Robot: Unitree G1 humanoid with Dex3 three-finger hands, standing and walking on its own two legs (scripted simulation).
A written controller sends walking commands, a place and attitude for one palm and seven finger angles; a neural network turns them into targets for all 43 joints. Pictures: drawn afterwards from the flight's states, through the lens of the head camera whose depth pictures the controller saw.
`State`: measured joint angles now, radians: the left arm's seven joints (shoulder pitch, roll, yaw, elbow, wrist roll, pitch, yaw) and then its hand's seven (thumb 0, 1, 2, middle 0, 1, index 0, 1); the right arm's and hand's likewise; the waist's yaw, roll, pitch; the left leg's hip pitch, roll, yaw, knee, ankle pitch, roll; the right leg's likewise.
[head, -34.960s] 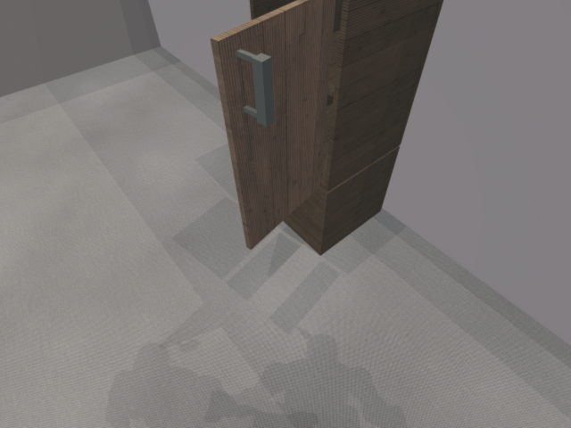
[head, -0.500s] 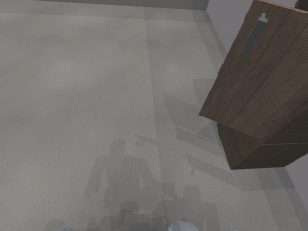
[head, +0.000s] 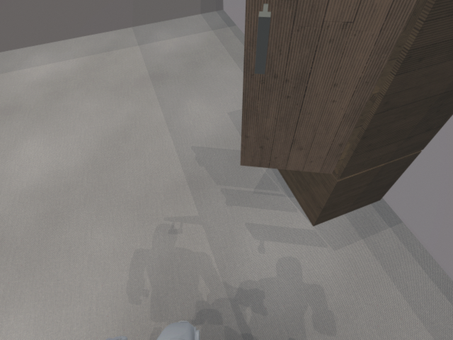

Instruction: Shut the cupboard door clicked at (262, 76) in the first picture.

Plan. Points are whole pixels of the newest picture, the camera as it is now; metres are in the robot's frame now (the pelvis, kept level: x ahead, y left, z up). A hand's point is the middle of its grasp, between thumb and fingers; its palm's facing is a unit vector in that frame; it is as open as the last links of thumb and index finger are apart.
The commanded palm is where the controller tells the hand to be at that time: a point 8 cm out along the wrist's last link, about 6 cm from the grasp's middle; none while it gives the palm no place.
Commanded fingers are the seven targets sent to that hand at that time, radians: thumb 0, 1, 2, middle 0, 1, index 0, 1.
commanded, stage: turn to face it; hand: left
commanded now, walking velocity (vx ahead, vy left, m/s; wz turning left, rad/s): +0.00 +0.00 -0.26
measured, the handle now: (262, 39) +0.69 -0.06 +0.16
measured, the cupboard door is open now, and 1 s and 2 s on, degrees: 61 61 61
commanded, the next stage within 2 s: take the last steps up to it in 0.12 s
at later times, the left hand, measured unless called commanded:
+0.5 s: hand (130, 339) +0.14 +0.20 -0.16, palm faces -0.19 -0.96 -0.20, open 7.4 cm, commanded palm none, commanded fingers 0.00 0.90 0.90 -0.20 -0.30 -0.20 -0.30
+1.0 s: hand (188, 314) +0.20 +0.10 -0.21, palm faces -0.17 -0.98 -0.12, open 7.3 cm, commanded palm none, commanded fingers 0.00 0.90 0.90 -0.20 -0.30 -0.20 -0.30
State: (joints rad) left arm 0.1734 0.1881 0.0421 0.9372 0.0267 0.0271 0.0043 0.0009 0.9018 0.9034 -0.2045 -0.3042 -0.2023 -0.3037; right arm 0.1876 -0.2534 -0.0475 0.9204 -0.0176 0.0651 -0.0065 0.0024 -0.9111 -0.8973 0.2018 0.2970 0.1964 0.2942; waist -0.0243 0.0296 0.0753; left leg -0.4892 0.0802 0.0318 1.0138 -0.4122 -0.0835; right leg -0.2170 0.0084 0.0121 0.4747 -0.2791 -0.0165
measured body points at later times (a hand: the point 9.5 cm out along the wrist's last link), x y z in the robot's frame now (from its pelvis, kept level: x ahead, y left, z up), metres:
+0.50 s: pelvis +0.04 +0.02 +0.01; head +0.07 +0.02 +0.45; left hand +0.15 +0.26 -0.15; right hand +0.00 -0.23 -0.14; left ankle +0.04 +0.13 -0.74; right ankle +0.00 -0.12 -0.70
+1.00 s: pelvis +0.17 -0.07 -0.02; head +0.21 -0.04 +0.43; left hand +0.21 +0.15 -0.19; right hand +0.18 -0.31 -0.15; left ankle +0.25 +0.00 -0.74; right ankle +0.04 -0.14 -0.71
